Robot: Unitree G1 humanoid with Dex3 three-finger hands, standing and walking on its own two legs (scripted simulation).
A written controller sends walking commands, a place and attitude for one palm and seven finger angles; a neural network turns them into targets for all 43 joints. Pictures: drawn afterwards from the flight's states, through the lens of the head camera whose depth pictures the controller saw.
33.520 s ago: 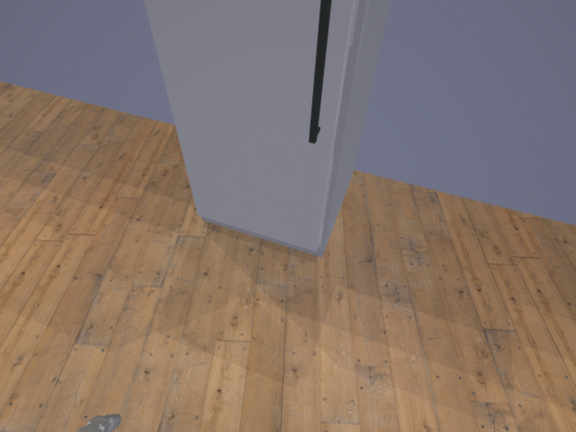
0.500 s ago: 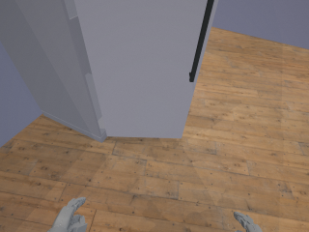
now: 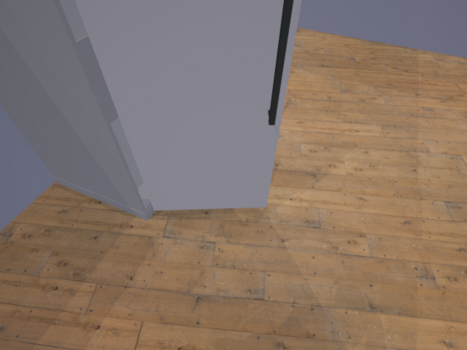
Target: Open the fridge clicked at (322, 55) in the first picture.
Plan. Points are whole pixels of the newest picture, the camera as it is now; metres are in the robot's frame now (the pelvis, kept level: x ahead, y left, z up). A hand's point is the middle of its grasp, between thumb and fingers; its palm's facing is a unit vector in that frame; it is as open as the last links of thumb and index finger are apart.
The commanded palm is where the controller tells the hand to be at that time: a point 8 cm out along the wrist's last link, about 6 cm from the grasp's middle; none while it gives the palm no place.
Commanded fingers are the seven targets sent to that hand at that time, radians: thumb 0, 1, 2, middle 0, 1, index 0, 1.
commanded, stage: let the arm hang, fingers relaxed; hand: right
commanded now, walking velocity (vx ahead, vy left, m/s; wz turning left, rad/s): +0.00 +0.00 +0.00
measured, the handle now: (280, 47) +0.81 -0.08 +0.13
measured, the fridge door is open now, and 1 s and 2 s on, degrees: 64 64 64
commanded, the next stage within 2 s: look to check the result in 0.38 s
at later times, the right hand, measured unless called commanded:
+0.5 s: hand out of the picture +0.11 -0.24 -0.16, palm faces -0.05 +0.95 -0.32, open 7.4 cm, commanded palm none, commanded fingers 0.00 -0.90 -0.90 0.20 0.30 0.20 0.30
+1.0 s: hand out of the picture +0.12 -0.22 -0.16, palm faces -0.05 +0.94 -0.33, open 7.4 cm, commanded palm none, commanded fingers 0.00 -0.90 -0.90 0.20 0.30 0.20 0.30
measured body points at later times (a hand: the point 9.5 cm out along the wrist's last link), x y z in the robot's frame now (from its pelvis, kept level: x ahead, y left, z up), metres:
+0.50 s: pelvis +0.03 +0.00 +0.00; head +0.04 +0.00 +0.45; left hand +0.12 +0.30 -0.12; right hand +0.12 -0.29 -0.13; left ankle -0.01 +0.14 -0.74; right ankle +0.06 -0.08 -0.74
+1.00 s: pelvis +0.05 +0.02 +0.01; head +0.07 +0.02 +0.45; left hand +0.13 +0.31 -0.13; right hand +0.12 -0.27 -0.13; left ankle -0.01 +0.14 -0.74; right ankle +0.06 -0.08 -0.74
